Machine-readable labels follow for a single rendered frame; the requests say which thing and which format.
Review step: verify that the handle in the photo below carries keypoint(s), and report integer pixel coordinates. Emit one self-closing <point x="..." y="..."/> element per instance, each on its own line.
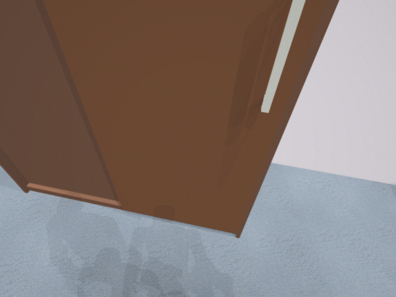
<point x="287" y="38"/>

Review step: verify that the wardrobe door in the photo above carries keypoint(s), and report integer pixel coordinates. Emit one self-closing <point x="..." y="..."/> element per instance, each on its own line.
<point x="173" y="91"/>
<point x="44" y="129"/>

